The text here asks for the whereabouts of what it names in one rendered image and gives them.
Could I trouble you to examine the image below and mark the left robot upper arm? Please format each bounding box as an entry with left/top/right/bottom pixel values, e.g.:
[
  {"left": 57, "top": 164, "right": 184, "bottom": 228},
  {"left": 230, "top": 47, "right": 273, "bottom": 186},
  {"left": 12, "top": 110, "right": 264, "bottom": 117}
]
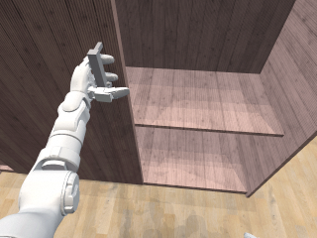
[{"left": 0, "top": 170, "right": 80, "bottom": 238}]

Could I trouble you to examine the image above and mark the handle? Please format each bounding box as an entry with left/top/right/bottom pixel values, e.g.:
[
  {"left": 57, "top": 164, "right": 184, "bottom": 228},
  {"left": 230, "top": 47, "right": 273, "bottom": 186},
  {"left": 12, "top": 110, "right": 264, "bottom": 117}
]
[{"left": 87, "top": 42, "right": 112, "bottom": 88}]

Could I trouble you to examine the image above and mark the left robot hand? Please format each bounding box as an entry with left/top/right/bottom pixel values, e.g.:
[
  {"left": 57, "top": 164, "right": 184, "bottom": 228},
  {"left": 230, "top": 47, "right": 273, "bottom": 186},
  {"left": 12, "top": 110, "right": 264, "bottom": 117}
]
[{"left": 70, "top": 54, "right": 130, "bottom": 103}]

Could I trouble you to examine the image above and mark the robot left forearm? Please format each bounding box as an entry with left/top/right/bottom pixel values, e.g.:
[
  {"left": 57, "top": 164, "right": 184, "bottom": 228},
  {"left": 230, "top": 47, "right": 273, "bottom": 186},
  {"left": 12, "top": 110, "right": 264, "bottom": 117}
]
[{"left": 18, "top": 91, "right": 91, "bottom": 210}]

